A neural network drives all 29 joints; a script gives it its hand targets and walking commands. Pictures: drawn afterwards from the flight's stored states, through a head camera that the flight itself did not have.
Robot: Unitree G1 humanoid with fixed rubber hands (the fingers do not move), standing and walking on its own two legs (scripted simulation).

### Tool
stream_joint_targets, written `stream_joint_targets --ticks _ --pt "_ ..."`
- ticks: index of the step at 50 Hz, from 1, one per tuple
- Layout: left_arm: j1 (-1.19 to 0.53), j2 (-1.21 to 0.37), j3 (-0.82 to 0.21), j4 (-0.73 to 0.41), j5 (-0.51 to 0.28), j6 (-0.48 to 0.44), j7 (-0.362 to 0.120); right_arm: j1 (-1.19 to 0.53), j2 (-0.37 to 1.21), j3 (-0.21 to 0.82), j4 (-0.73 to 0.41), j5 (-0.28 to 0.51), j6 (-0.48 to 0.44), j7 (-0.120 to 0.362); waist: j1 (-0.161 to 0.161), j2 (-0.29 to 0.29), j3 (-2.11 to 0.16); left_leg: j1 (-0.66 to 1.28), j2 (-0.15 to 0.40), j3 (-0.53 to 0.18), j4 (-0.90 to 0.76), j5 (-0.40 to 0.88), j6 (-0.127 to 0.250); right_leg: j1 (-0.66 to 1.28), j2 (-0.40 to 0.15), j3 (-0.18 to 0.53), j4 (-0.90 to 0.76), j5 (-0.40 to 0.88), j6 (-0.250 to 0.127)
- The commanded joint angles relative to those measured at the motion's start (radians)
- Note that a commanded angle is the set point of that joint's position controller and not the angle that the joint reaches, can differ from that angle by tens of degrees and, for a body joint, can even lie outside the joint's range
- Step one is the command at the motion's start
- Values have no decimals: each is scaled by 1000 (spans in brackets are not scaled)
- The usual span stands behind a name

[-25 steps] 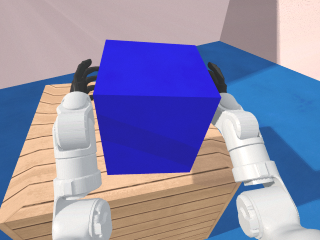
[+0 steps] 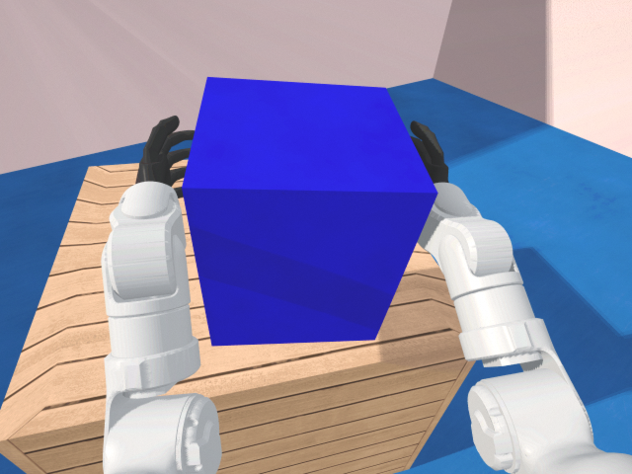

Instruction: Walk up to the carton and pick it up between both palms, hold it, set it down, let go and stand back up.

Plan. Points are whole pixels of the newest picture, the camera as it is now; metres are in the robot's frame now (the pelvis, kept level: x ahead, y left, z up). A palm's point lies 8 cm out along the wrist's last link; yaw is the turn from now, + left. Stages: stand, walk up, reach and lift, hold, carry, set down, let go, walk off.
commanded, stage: hold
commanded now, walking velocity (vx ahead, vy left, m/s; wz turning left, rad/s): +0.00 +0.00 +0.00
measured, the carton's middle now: (297, 218) +0.37 +0.01 +0.19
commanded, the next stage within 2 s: none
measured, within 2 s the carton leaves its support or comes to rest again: neither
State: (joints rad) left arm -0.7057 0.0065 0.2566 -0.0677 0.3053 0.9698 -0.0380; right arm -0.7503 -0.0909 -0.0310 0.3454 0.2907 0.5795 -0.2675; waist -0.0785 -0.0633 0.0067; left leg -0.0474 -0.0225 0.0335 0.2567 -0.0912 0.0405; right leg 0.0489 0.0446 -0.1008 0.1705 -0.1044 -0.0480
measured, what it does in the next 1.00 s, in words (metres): stands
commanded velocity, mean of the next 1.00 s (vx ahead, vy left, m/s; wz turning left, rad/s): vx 0.00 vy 0.00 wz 0.00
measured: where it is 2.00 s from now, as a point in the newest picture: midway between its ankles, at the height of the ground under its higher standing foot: outside the picture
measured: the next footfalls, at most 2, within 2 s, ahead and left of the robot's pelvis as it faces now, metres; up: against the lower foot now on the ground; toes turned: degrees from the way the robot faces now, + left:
none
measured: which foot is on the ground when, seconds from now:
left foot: down 0.00-1.00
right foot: down 0.00-1.00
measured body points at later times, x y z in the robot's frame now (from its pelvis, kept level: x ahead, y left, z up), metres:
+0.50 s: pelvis +0.00 +0.00 +0.00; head -0.04 +0.03 +0.45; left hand +0.37 +0.16 +0.24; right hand +0.38 -0.14 +0.23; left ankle +0.04 +0.09 -0.75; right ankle +0.01 -0.08 -0.75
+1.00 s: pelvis +0.00 +0.00 +0.00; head -0.04 +0.03 +0.45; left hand +0.37 +0.16 +0.24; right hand +0.38 -0.14 +0.23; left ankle +0.04 +0.09 -0.75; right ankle +0.01 -0.08 -0.75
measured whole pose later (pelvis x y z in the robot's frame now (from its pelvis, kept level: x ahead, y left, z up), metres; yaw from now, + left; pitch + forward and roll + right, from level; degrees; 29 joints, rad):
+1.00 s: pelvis +0.00 +0.00 +0.00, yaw +0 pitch -7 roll -1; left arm -0.71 0.00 0.26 -0.05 0.31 0.96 -0.04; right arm -0.76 -0.09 -0.04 0.37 0.29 0.58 -0.26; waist -0.08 -0.06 0.01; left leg -0.05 -0.02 0.04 0.26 -0.10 0.04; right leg 0.05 0.04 -0.10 0.17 -0.10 -0.04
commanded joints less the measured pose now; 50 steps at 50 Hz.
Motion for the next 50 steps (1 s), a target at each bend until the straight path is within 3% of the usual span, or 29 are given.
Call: stream_joint_targets --ticks 1,8,12,21,30,43,45,50 --pt "-616 -435 -409 -130 -192 -76 -120 -737 353 249 -283 72 -51 28 -14 75 -388 226 22 -52 25 199 -45 -32 -31 47 -20 141 51" --pt "-616 -425 -388 -107 -178 -69 -120 -733 341 233 -236 72 -48 34 -3 98 -327 167 24 -43 4 140 -49 -30 -35 48 -21 93 48" --pt "-616 -421 -367 -60 -175 -75 -119 -735 344 220 -218 57 -58 42 3 69 -336 147 23 -40 -10 87 -37 -20 -35 40 -17 67 54" --pt "-636 -438 -405 -148 -193 -95 -118 -749 366 250 -290 71 -65 32 -10 83 -434 226 20 -50 28 224 -40 -12 -28 45 -12 168 53" --pt "-634 -428 -394 -110 -182 -81 -115 -747 357 235 -244 65 -61 34 -3 87 -362 164 25 -46 5 130 -34 -27 -35 47 -15 94 49" --pt "-628 -436 -394 -101 -177 -78 -114 -742 342 217 -225 56 -59 42 -13 99 -354 198 29 -48 9 145 -48 -43 -31 43 -23 88 44" --pt "-612 -426 -377 -99 -169 -77 -118 -730 339 221 -222 64 -60 41 -3 84 -365 194 26 -48 8 166 -45 -11 -32 45 -23 112 48" --pt "-602 -448 -423 -158 -190 -78 -121 -743 349 249 -306 85 -64 32 -16 102 -423 242 25 -57 31 262 -57 -15 -23 46 -17 170 49"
